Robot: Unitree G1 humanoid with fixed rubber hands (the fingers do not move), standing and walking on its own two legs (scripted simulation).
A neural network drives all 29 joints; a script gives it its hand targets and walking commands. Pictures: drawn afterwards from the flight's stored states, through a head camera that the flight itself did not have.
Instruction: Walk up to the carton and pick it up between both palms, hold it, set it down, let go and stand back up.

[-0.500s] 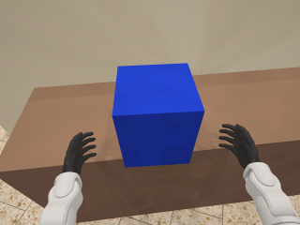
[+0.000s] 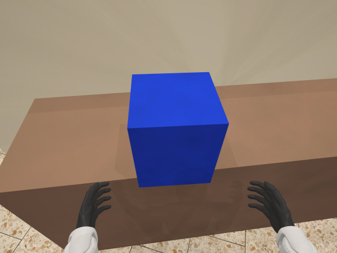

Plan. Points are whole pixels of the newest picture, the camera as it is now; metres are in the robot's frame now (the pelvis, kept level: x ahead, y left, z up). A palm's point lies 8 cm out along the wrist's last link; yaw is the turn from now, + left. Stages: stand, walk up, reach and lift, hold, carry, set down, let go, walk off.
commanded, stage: set down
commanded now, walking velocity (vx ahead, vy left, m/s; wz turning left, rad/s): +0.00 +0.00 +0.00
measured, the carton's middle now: (173, 131) +0.44 +0.02 +0.05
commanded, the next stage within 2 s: let go in 0.92 s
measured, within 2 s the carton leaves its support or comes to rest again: neither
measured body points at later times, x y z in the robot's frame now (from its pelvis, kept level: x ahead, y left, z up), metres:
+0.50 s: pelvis +0.01 +0.01 +0.00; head +0.01 +0.02 +0.45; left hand +0.19 +0.23 -0.06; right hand +0.20 -0.21 -0.06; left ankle -0.02 +0.13 -0.75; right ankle +0.00 -0.10 -0.75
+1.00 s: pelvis +0.00 +0.01 +0.00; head +0.02 +0.02 +0.45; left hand +0.15 +0.25 -0.10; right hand +0.16 -0.20 -0.10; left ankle -0.02 +0.13 -0.75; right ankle +0.00 -0.10 -0.75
